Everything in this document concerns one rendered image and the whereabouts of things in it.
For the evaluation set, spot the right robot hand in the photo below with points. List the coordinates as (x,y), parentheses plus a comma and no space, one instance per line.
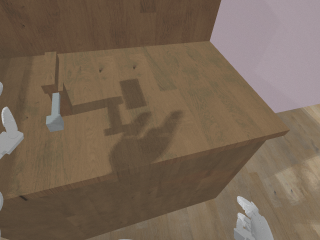
(256,228)

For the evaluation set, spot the tap lever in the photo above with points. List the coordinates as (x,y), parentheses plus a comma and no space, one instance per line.
(54,122)

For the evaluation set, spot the counter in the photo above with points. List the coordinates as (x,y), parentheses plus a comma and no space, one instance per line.
(155,117)

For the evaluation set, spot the left robot hand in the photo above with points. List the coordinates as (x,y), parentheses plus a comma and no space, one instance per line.
(10,139)

